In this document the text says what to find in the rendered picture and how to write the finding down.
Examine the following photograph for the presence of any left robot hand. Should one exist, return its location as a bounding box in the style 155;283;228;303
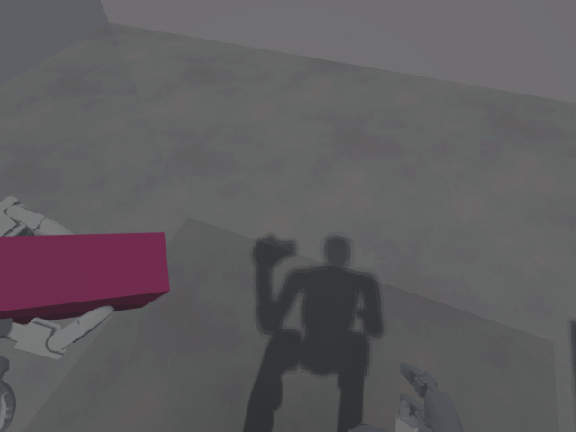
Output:
0;196;115;360

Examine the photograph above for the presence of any sponge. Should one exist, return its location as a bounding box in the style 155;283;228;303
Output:
0;232;170;325

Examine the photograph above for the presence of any right robot hand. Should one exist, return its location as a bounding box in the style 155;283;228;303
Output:
395;362;464;432

